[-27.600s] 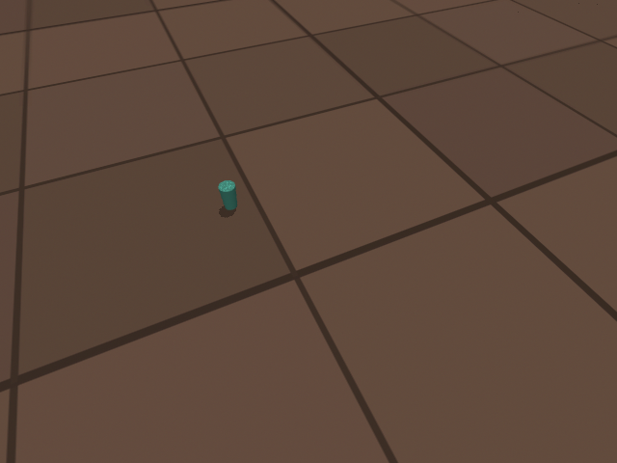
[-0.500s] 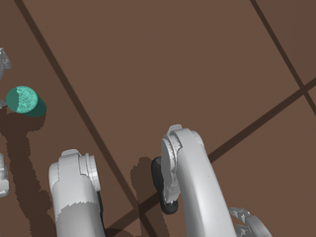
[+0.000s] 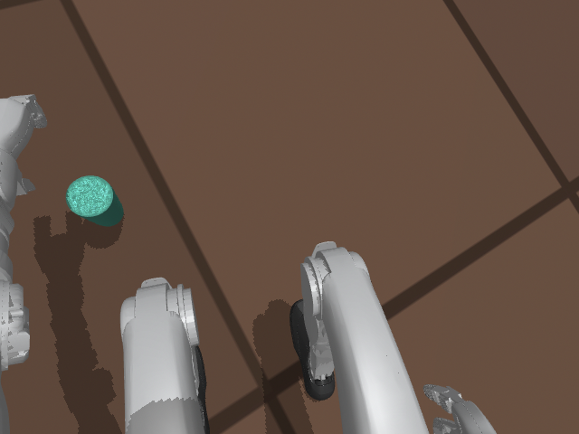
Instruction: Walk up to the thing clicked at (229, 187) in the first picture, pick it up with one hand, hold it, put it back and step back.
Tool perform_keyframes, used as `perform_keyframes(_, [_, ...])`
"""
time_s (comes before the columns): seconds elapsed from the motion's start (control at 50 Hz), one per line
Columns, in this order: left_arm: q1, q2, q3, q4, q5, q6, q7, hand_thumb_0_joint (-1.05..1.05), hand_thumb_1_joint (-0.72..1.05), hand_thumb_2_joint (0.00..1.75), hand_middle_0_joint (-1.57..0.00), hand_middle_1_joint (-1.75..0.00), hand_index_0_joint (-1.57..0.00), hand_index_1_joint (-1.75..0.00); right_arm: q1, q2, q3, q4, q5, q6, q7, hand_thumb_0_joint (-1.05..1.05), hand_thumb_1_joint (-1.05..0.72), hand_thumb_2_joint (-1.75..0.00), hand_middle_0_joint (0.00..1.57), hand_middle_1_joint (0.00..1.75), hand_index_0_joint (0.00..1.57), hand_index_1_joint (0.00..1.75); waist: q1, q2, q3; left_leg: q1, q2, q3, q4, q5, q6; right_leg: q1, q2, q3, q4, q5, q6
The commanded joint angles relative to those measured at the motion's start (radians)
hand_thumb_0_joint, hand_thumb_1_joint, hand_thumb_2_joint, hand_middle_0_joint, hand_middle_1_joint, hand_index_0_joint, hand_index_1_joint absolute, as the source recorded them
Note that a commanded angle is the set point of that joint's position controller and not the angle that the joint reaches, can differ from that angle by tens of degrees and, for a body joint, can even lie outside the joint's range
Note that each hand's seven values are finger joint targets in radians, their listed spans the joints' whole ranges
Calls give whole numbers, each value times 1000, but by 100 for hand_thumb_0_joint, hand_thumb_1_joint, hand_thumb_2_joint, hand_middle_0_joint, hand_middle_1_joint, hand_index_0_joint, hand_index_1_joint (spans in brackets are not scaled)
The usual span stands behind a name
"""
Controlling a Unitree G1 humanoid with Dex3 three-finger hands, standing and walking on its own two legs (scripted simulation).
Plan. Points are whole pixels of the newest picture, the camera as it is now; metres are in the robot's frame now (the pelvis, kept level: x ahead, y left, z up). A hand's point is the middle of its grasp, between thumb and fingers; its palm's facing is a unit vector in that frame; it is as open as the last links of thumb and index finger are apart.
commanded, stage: withdraw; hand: left
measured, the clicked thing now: (99, 205) +0.49 +0.25 -0.33
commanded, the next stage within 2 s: go down in 0.40 s
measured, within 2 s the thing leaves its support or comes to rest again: neither
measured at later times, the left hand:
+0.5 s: hand (6, 155) +0.50 +0.30 -0.11, palm faces -0.40 -0.02 -0.92, open 12.4 cm
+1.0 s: hand out of the picture +0.49 +0.30 -0.02, palm faces -0.38 -0.02 -0.92, open 13.2 cm
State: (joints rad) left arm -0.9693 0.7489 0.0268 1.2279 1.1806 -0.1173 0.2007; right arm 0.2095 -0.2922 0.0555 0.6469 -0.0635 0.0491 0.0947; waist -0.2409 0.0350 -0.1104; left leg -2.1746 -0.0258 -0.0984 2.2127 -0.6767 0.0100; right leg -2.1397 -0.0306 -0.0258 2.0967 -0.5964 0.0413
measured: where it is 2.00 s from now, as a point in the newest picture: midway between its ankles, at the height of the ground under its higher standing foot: (255, 388)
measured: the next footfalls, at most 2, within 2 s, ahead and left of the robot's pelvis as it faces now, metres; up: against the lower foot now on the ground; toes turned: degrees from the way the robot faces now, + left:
none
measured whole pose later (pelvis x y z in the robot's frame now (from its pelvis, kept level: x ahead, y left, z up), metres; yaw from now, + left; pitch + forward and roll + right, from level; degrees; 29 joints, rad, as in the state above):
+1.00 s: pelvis +0.00 +0.00 +0.06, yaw +1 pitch +35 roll -7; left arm -0.87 0.73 0.00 1.04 1.12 -0.10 0.08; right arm 0.21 -0.28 0.03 0.63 -0.02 0.08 0.06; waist -0.20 0.05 -0.16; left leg -1.99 -0.02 -0.09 2.03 -0.66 0.02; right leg -1.96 -0.03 -0.02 1.92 -0.58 0.05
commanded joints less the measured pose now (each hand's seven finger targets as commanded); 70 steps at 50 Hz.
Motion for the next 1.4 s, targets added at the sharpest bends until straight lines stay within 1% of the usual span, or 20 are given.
perform_keyframes(0.0, [-291, 172, -3, -88, -35, 12, -12, 0, -22, 72, -42, -69, -42, -70, 205, -233, -83, -12, 4, -9, -20, 0, -92, -90, 20, 30, 20, 30, -32, 200, -564, 448, -9, 63, -303, 96, 18, 325, 43, -83, -231, 68, -92])
perform_keyframes(0.06, [-288, 147, -24, -81, -48, -15, -42, 0, -21, 71, -41, -70, -41, -70, 213, -239, -80, -11, 4, -17, -22, 0, -92, -90, 20, 30, 20, 30, -43, 151, -541, 420, -8, 71, -270, 120, 22, 337, 42, -79, -242, 84, -90])
perform_keyframes(0.1, [-323, 175, -16, -78, -41, -44, -34, 0, -22, 72, -40, -70, -40, -70, 214, -238, -74, -4, 2, -22, -25, 0, -92, -90, 20, 30, 20, 30, -45, 137, -535, 387, -10, 71, -261, 105, 21, 336, 41, -78, -233, 71, -87])
perform_keyframes(0.16, [-371, 207, 9, -103, -8, -74, 5, 0, -23, 73, -38, -71, -38, -71, 220, -236, -74, 1, -6, -32, -19, 0, -92, -90, 20, 30, 20, 30, -31, 231, -585, 484, -8, 57, -271, 132, 5, 299, 33, -82, -199, 97, -89])
perform_keyframes(0.24, [-407, 282, 70, -191, 26, -68, 78, 0, -27, 76, -35, -74, -35, -74, 219, -245, -96, -9, -6, -39, -13, 0, -92, -90, 20, 30, 20, 30, 10, 357, -750, 644, -6, 44, -304, 209, -12, 312, 24, -85, -161, 168, -90])
perform_keyframes(0.32, [-431, 318, 97, -190, 40, -17, 112, 0, -30, 78, -35, -75, -34, -76, 227, -238, -104, -11, -5, -34, -9, 0, -92, -90, 20, 30, 20, 30, 1, 362, -799, 650, -6, 64, -308, 222, -1, 366, 30, -77, -183, 193, -89])
perform_keyframes(0.38, [-362, 293, 86, -123, 31, 20, 87, 0, -28, 76, -37, -73, -36, -74, 230, -236, -103, -9, -1, -27, -8, 0, -92, -91, 20, 30, 20, 30, 5, 324, -755, 620, -8, 57, -325, 184, 8, 368, 33, -80, -204, 157, -89])
perform_keyframes(0.48, [-295, 163, 2, -65, -25, 26, -6, 0, -27, 75, -35, -75, -36, -74, 223, -224, -90, -4, 4, -21, -11, 0, -92, -90, 20, 30, 20, 30, -37, 192, -588, 469, -6, 67, -319, 124, 24, 365, 43, -79, -246, 99, -85])
perform_keyframes(0.5, [-287, 166, 0, -39, -27, 19, -18, 0, -19, 83, -27, -67, -28, -66, 221, -234, -88, 0, 6, -22, -13, 0, -89, -90, 20, 30, 20, 30, -41, 166, -543, 429, -10, 68, -304, 120, 26, 350, 40, -78, -253, 89, -87])
perform_keyframes(0.54, [-316, 211, 23, -109, -39, -9, -35, 0, -32, 80, -30, -82, -29, -82, 220, -241, -89, -18, 3, -25, -15, 0, -92, -90, 20, 30, 20, 30, -37, 138, -563, 419, -9, 80, -282, 138, 29, 398, 42, -71, -263, 98, -85])
perform_keyframes(0.58, [-319, 240, 29, -133, -23, -35, -41, 0, -35, 83, -28, -83, -27, -85, 224, -246, -89, -20, 1, -22, -16, 0, -92, -90, 20, 30, 20, 30, -23, 172, -585, 438, -14, 82, -281, 129, 20, 391, 38, -69, -264, 78, -90])
perform_keyframes(0.68, [-327, 308, 87, -321, -9, -73, -19, 0, -40, 88, -27, -83, -24, -86, 231, -250, -114, -50, 10, -13, -24, 0, -92, -90, 20, 30, 20, 30, 36, 302, -784, 644, -10, 68, -323, 223, -4, 424, 30, -68, -247, 157, -96])
perform_keyframes(0.74, [-348, 306, 91, -389, -12, -59, -3, 0, -42, 93, -27, -82, -22, -87, 230, -236, -122, -57, 18, -3, -25, 0, -92, -90, 20, 30, 20, 30, 35, 348, -829, 710, -6, 50, -376, 228, -4, 440, 32, -68, -256, 173, -94])
perform_keyframes(0.84, [-292, 258, 56, -337, -32, 2, -26, 0, -45, 96, -27, -81, -21, -87, 211, -232, -124, -45, 35, 15, -38, 0, -92, -90, 20, 30, 20, 30, 33, 316, -733, 709, -3, 5, -466, 114, 7, 421, 36, -75, -310, 104, -83])
perform_keyframes(0.9, [-277, 247, 42, -367, -60, 21, -70, 0, -43, 98, -28, -83, -22, -89, 206, -228, -120, -49, 42, 24, -46, 0, -92, -90, 20, 30, 20, 30, 37, 284, -736, 755, 6, 6, -505, 142, 12, 483, 40, -71, -357, 122, -81])
perform_keyframes(1.04, [-188, 227, 23, -334, -112, 3, -162, 0, -37, 85, -28, -84, -26, -86, 174, -200, -91, -52, 52, 29, -74, 0, -92, -90, 20, 30, 20, 30, 34, 162, -577, 709, 14, 28, -575, 126, 23, 593, 47, -65, -468, 105, -80])
perform_keyframes(1.08, [-205, 238, 27, -362, -114, -20, -171, 0, -36, 83, -28, -84, -27, -86, 168, -186, -84, -61, 52, 26, -80, 0, -92, -90, 20, 30, 20, 30, 41, 171, -599, 731, 16, 40, -584, 139, 23, 627, 49, -56, -484, 116, -79])
perform_keyframes(1.22, [-197, 262, 51, -364, -106, -76, -148, 0, -39, 84, -26, -86, -24, -88, 156, -172, -80, -58, 54, 6, -93, 0, -92, -90, 20, 30, 20, 30, 63, 203, -617, 811, 20, 43, -648, 158, 18, 682, 47, -47, -530, 139, -76])
perform_keyframes(1.26, [-188, 240, 42, -360, -99, -78, -136, 0, -39, 85, -25, -86, -23, -88, 154, -172, -85, -55, 55, 5, -94, 0, -92, -90, 20, 30, 20, 30, 63, 227, -600, 858, 28, 24, -691, 146, 10, 674, 48, -55, -542, 131, -77])
perform_keyframes(1.38, [-195, 282, 77, -362, -95, -69, -105, 0, -42, 87, -26, -84, -22, -87, 158, -167, -94, -33, 58, 4, -98, 0, -92, -90, 20, 30, 20, 30, 69, 206, -656, 929, 24, 37, -722, 195, 12, 765, 49, -46, -606, 160, -74])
